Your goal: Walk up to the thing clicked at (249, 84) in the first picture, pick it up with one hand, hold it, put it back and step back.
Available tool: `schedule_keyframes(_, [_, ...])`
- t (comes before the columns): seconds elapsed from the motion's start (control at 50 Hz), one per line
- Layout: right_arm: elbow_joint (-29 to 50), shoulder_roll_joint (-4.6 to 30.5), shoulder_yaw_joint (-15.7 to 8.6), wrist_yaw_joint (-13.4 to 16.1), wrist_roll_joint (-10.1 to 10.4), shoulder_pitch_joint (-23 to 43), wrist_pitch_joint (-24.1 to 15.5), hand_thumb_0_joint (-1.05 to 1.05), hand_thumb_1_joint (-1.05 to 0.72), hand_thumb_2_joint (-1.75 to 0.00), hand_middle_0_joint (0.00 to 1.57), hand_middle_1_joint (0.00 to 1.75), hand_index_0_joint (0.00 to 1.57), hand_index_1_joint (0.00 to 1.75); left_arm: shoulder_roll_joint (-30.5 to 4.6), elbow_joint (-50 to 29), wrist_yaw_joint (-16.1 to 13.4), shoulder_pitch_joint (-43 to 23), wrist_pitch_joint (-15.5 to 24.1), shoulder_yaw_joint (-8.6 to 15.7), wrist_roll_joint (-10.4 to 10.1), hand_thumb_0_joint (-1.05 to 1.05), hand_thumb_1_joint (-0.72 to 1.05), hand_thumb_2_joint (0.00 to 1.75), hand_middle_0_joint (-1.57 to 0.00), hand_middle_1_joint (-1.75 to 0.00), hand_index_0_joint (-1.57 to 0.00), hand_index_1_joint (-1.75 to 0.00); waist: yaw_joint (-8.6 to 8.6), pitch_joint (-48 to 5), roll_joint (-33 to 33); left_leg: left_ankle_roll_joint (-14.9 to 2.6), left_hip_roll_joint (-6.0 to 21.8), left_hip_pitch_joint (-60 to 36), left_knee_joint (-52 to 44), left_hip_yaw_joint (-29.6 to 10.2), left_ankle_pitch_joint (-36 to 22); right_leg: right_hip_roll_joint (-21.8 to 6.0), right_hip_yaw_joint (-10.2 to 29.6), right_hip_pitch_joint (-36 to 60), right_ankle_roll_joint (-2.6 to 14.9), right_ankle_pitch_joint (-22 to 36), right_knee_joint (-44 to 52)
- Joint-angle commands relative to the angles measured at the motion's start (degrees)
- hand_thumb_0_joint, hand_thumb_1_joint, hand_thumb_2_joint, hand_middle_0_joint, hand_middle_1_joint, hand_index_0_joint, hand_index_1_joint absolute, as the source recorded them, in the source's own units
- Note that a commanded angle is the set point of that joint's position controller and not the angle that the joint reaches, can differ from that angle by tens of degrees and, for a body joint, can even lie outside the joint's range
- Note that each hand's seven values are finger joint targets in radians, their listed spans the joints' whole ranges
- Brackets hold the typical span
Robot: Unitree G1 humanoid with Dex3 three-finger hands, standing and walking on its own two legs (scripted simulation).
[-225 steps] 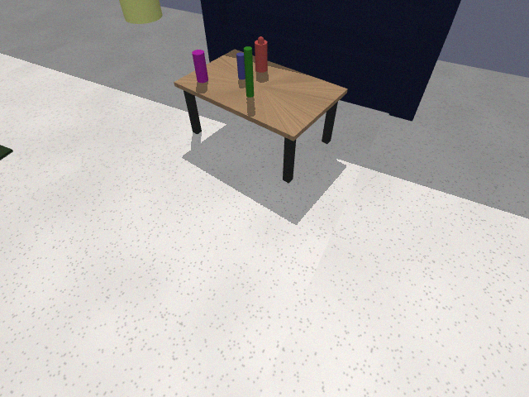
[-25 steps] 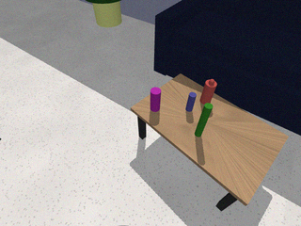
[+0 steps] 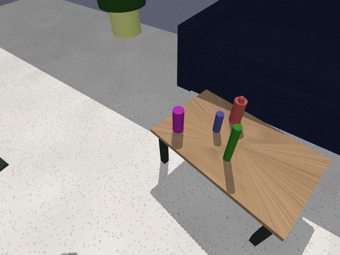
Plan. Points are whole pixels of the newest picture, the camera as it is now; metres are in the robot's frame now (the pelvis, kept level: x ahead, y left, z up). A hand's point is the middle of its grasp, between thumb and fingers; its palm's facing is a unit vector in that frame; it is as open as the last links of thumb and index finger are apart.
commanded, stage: walk up
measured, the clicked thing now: (231, 144) +0.63 -0.24 -0.31
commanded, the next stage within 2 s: stand in 0.58 s
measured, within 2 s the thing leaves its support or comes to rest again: neither
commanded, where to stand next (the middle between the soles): +0.04 -0.01 m, yaw -2 degrees
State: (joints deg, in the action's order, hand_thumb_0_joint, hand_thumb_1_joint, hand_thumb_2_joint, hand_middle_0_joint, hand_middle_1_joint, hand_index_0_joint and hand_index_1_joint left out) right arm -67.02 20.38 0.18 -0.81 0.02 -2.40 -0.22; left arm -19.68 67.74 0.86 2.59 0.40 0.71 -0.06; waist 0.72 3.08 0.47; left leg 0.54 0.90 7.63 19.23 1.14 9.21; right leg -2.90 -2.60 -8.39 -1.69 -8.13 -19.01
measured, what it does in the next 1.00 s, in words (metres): stands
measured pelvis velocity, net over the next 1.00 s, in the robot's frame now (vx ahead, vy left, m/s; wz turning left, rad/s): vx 0.02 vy -0.01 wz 0.01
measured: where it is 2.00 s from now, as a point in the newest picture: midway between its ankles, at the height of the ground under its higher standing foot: outside the picture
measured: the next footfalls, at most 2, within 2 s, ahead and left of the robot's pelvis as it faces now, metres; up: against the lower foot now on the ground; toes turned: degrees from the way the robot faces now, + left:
none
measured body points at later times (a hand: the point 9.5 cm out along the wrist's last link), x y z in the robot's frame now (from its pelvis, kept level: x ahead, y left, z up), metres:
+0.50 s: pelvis +0.01 +0.00 +0.00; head +0.02 +0.00 +0.45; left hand +0.09 +0.30 -0.13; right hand +0.08 -0.30 -0.14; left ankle +0.02 +0.12 -0.75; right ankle +0.03 -0.14 -0.75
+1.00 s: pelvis +0.02 -0.01 +0.00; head +0.03 -0.01 +0.45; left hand +0.09 +0.30 -0.13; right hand +0.10 -0.30 -0.13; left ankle +0.02 +0.12 -0.75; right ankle +0.03 -0.14 -0.75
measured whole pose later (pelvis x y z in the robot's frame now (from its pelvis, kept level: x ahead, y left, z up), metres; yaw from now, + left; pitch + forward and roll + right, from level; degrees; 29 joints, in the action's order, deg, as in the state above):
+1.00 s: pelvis +0.02 -0.01 +0.00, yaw +0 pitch -2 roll +0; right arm -65.3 20.2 0.1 -0.7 -0.7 -4.9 -0.2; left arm -19.8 65.6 0.7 5.3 0.2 0.5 0.4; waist 0.0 2.6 0.5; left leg 1.0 1.1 6.2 17.9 0.7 9.8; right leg -2.7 -3.1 -7.2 -1.4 -9.4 -18.6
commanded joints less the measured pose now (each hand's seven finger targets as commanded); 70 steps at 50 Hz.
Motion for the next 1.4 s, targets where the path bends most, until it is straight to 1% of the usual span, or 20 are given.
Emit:
schedule_keyframes(0.0, [3.08, 11.98, -2.25, 0.78, -0.06, 3.24, -1.42, 0.0, -0.9, -0.9, 0.2, 0.3, 0.2, 0.3, -12.49, -3.07, -0.82, -2.65, 1.16, 1.94, 0.38, 0.0, 0.9, 0.9, -0.2, -0.3, -0.2, -0.3, -0.02, -4.55, -0.63, -1.26, 6.78, 0.57, -4.59, -5.65, -1.75, -5.49, 4.93, 1.7, 1.6, 0.95, 3.82])
schedule_keyframes(0.06, [2.98, 12.3, -2.42, 0.85, -0.27, 2.57, -1.52, 0.0, -0.9, -0.9, 0.2, 0.3, 0.2, 0.3, -12.41, -3.38, -0.77, -2.85, 1.17, 2.17, 0.55, 0.0, 0.9, 0.9, -0.2, -0.3, -0.2, -0.3, -0.24, -6.57, -0.73, -1.34, 6.94, 0.36, -4.41, -5.4, -2.42, -5.65, 4.96, 3.37, 1.83, 2.57, 3.43])
schedule_keyframes(0.08, [3.03, 11.91, -2.34, 0.83, -0.14, 2.26, -1.57, 0.0, -0.9, -0.9, 0.2, 0.3, 0.2, 0.3, -12.28, -3.3, -0.79, -2.82, 1.17, 2.25, 0.41, 0.0, 0.9, 0.9, -0.2, -0.3, -0.2, -0.3, -0.22, -6.34, -0.22, -1.16, 7.0, 0.44, -4.65, -5.62, -3.38, -5.58, 4.67, 3.68, 1.79, 2.59, 3.23])
schedule_keyframes(0.14, [3.24, 11.77, -2.35, 0.88, -0.26, 2.22, -1.43, 0.0, -0.9, -0.9, 0.2, 0.3, 0.2, 0.3, -12.38, -3.5, -0.82, -2.84, 1.13, 2.19, 0.47, 0.0, 0.9, 0.9, -0.2, -0.3, -0.2, -0.3, -0.33, -5.08, -0.86, -1.21, 6.56, 0.72, -4.33, -5.32, -2.57, -5.52, 4.99, 2.35, 1.62, 2.0, 3.9])
schedule_keyframes(0.3, [3.33, 11.71, -2.47, 0.92, -0.3, 1.29, -1.36, 0.0, -0.9, -0.9, 0.2, 0.3, 0.2, 0.3, -12.0, -3.7, -0.83, -2.19, 1.08, 2.39, 0.61, 0.0, 0.9, 0.9, -0.2, -0.3, -0.2, -0.3, -0.46, -5.7, -0.6, -1.36, 6.61, 0.59, -4.07, -5.6, -2.41, -5.26, 4.7, 2.99, 1.79, 1.18, 3.94])
schedule_keyframes(0.34, [3.33, 11.79, -2.46, 0.93, -0.31, 1.07, -1.29, 0.0, -0.9, -0.9, 0.2, 0.3, 0.2, 0.3, -12.29, -3.9, -0.89, -2.7, 1.1, 2.46, 0.72, 0.0, 0.9, 0.9, -0.2, -0.3, -0.2, -0.3, -0.78, -5.39, -1.02, -1.32, 6.4, 0.88, -3.94, -5.37, -1.97, -5.37, 4.92, 2.74, 1.81, 1.72, 4.09])
schedule_keyframes(0.4, [3.39, 11.93, -2.52, 0.95, -0.35, 0.85, -1.26, 0.0, -0.9, -0.9, 0.2, 0.3, 0.2, 0.3, -12.06, -4.12, -0.89, -2.45, 1.1, 2.46, 0.62, 0.0, 0.9, 0.9, -0.2, -0.3, -0.2, -0.3, -0.58, -5.71, -0.55, -1.34, 6.43, 0.67, -4.04, -5.46, -2.2, -5.5, 5.02, 3.05, 1.84, 2.44, 3.72])
schedule_keyframes(0.54, [3.77, 11.97, -2.58, 1.01, -0.29, 0.84, -1.37, 0.0, -0.9, -0.9, 0.2, 0.3, 0.2, 0.3, -11.8, -4.26, -0.86, -1.92, 0.99, 2.51, 0.61, 0.0, 0.9, 0.9, -0.2, -0.3, -0.2, -0.3, -0.54, -6.04, -0.24, -1.41, 6.73, 0.67, -4.09, -5.73, -4.12, -5.34, 4.43, 3.89, 1.78, 3.46, 3.31])
schedule_keyframes(0.56, [3.95, 11.9, -2.51, 1.09, -0.89, 0.44, -1.5, 0.0, -0.9, -0.9, 0.2, 0.3, 0.2, 0.3, -11.95, -4.42, -0.84, -1.06, 1.03, 2.11, 0.69, 0.0, 0.9, 0.9, -0.2, -0.3, -0.2, -0.3, -0.8, -6.66, -0.17, -0.99, 7.08, -0.38, -4.55, -5.72, -4.45, -5.62, 4.78, 3.5, 1.9, 2.78, 2.91])
schedule_keyframes(0.58, [3.96, 11.81, -2.51, 1.06, -0.9, 0.56, -1.64, 0.0, -0.9, -0.9, 0.2, 0.3, 0.2, 0.3, -11.89, -4.51, -0.86, -0.98, 1.1, 2.01, 0.64, 0.0, 0.9, 0.9, -0.2, -0.3, -0.2, -0.3, -0.75, -6.32, 0.19, -0.84, 7.2, -0.69, -4.72, -6.03, -5.7, -5.45, 4.63, 3.22, 1.96, 2.53, 2.79])
schedule_keyframes(0.68, [4.34, 11.93, -2.61, 1.0, -0.85, 0.45, -1.53, 0.0, -0.9, -0.9, 0.2, 0.3, 0.2, 0.3, -12.24, -5.09, -1.0, -1.26, 1.19, 1.93, 0.59, 0.0, 0.9, 0.9, -0.2, -0.3, -0.2, -0.3, -0.94, -5.2, -0.36, -0.78, 7.0, -0.44, -4.69, -5.8, -5.66, -5.52, 4.58, 2.65, 1.9, 2.15, 3.06])
schedule_keyframes(0.76, [4.58, 11.71, -2.42, 0.99, -0.7, 0.18, -1.71, 0.0, -0.9, -0.9, 0.2, 0.3, 0.2, 0.3, -12.4, -5.23, -0.84, -0.47, 1.23, 1.79, 0.57, 0.0, 0.9, 0.9, -0.2, -0.3, -0.2, -0.3, -0.86, -5.35, -0.14, -0.64, 6.92, -0.38, -4.92, -5.69, -5.79, -5.63, 4.66, 3.14, 1.94, 2.84, 3.03])
schedule_keyframes(0.84, [4.7, 12.01, -2.55, 1.0, -0.66, 0.55, -1.66, 0.0, -0.9, -0.9, 0.2, 0.3, 0.2, 0.3, -12.23, -5.6, -1.0, -0.36, 1.29, 1.68, 0.61, 0.0, 0.9, 0.9, -0.2, -0.3, -0.2, -0.3, -0.7, -5.49, -0.45, -0.66, 7.12, -1.58, -4.45, -5.79, -8.08, -5.52, 4.34, 2.73, 1.94, 3.96, 2.98])
schedule_keyframes(0.9, [4.75, 12.15, -2.51, 0.98, -0.65, 0.2, -1.55, 0.0, -0.9, -0.9, 0.2, 0.3, 0.2, 0.3, -12.3, -5.64, -0.91, 0.16, 1.33, 1.59, 0.62, 0.0, 0.9, 0.9, -0.2, -0.3, -0.2, -0.3, -0.79, -5.72, -0.57, -0.93, 6.99, -1.77, -3.93, -5.23, -6.82, -5.83, 4.73, 3.11, 2.03, 4.57, 3.45])
schedule_keyframes(1.02, [5.08, 11.86, -2.44, 0.92, -0.62, 0.19, -1.42, 0.0, -0.9, -0.9, 0.2, 0.3, 0.2, 0.3, -12.69, -5.97, -1.07, 0.24, 1.43, 1.62, 0.67, 0.0, 0.9, 0.9, -0.2, -0.3, -0.2, -0.3, -0.91, -5.95, -1.11, -0.87, 7.06, -2.22, -3.79, -5.25, -7.46, -5.77, 4.52, 3.32, 2.02, 5.78, 3.22])
schedule_keyframes(1.04, [4.99, 11.8, -2.31, 0.9, -0.62, -0.43, -1.37, 0.0, -0.9, -0.9, 0.2, 0.3, 0.2, 0.3, -12.69, -5.94, -1.08, -0.03, 1.43, 1.6, 0.55, 0.0, 0.9, 0.9, -0.2, -0.3, -0.2, -0.3, -1.1, -5.06, -0.87, -0.81, 6.87, -1.37, -4.22, -5.19, -6.9, -5.74, 4.48, 3.3, 1.92, 5.38, 3.46])
schedule_keyframes(1.1, [5.1, 11.84, -2.3, 0.93, -0.61, -0.04, -1.41, 0.0, -0.9, -0.9, 0.2, 0.3, 0.2, 0.3, -12.81, -5.81, -1.08, 0.56, 1.35, 1.67, 0.45, 0.0, 0.9, 0.9, -0.2, -0.3, -0.2, -0.3, -0.73, -5.37, -0.36, -0.72, 7.07, -2.12, -4.27, -5.26, -7.46, -5.69, 4.53, 3.49, 2.09, 5.32, 3.09])
schedule_keyframes(1.12, [5.08, 11.78, -2.32, 0.97, -0.64, -0.3, -1.43, 0.0, -0.9, -0.9, 0.2, 0.3, 0.2, 0.3, -13.19, -5.86, -1.11, 0.02, 1.32, 1.87, 0.38, 0.0, 0.9, 0.9, -0.2, -0.3, -0.2, -0.3, -0.95, -5.27, -0.84, -0.6, 7.0, -1.61, -4.32, -5.23, -7.51, -5.72, 4.68, 3.74, 2.24, 5.19, 3.17])
schedule_keyframes(1.16, [5.06, 11.96, -2.32, 0.97, -0.59, -0.07, -1.41, 0.0, -0.9, -0.9, 0.2, 0.3, 0.2, 0.3, -12.59, -5.89, -1.07, 0.59, 1.31, 1.65, 0.44, 0.0, 0.9, 0.9, -0.2, -0.3, -0.2, -0.3, -0.63, -4.92, -0.35, -0.54, 6.97, -1.71, -4.17, -5.23, -7.58, -5.53, 4.49, 3.46, 2.16, 5.15, 3.4])
schedule_keyframes(1.38, [5.14, 11.74, -2.05, 1.07, -0.65, -0.96, -1.35, 0.0, -0.9, -0.9, 0.2, 0.3, 0.2, 0.3, -12.88, -6.12, -1.08, 0.34, 1.17, 1.87, 0.45, 0.0, 0.9, 0.9, -0.2, -0.3, -0.2, -0.3, -0.87, -4.83, -0.48, -0.63, 6.93, -1.0, -4.26, -4.98, -6.27, -5.73, 5.09, 4.19, 2.41, 5.46, 3.61])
